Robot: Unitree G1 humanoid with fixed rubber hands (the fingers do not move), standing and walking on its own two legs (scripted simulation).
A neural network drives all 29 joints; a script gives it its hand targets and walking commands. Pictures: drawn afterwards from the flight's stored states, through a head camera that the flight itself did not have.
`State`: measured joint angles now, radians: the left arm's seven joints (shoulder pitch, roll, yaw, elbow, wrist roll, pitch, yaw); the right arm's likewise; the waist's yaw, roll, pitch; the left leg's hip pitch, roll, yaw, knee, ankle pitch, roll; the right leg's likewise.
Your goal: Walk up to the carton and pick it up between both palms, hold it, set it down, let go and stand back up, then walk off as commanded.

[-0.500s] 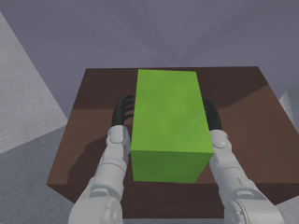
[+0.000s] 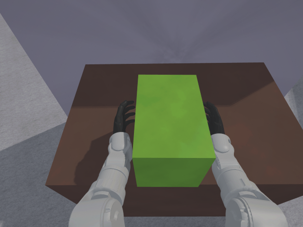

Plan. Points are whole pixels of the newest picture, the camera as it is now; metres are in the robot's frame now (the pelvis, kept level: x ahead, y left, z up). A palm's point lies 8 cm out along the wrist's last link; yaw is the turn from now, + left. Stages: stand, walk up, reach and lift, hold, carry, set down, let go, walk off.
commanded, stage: set down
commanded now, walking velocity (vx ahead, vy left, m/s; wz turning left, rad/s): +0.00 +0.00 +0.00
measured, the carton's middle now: (167, 129) +0.39 +0.00 +0.01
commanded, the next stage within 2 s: none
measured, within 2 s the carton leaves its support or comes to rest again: rests again in 0.62 s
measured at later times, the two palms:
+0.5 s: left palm (123, 130) +0.39 +0.13 +0.00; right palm (212, 130) +0.40 -0.13 +0.00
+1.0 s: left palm (116, 139) +0.36 +0.14 +0.00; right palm (214, 136) +0.38 -0.13 +0.00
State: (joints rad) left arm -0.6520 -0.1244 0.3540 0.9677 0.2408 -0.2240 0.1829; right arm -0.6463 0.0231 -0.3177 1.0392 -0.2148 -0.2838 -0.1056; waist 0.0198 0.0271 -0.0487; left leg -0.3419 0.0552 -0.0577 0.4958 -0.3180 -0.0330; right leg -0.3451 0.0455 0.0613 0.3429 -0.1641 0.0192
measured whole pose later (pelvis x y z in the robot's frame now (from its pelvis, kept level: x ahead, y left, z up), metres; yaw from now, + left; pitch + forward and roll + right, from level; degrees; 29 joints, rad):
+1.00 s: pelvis -0.01 -0.01 +0.00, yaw +0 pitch +15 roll -2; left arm -0.59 -0.07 0.28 0.98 0.09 -0.25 0.19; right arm -0.65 -0.03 -0.10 1.14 0.07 -0.40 -0.11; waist 0.03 0.04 -0.12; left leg -0.48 0.06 -0.03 0.50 -0.28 -0.04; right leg -0.49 0.04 0.06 0.36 -0.14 0.01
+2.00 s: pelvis -0.07 -0.03 -0.01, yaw +1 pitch +10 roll +0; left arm -0.19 0.05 0.07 0.64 -0.11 -0.19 0.18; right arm -0.16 -0.11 -0.04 0.66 0.14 -0.23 -0.04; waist 0.04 -0.01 -0.11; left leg -0.47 0.04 -0.03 0.50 -0.20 -0.05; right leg -0.52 0.03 0.06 0.44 -0.10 0.00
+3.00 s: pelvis -0.06 -0.02 +0.00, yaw +1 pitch +2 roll -1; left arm 0.18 0.09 -0.02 0.29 -0.13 0.02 0.16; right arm 0.20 -0.11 -0.04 0.34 0.14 -0.10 0.00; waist 0.04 -0.01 0.01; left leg -0.28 0.04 -0.03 0.50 -0.25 -0.05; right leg -0.33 0.03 0.06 0.44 -0.15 0.00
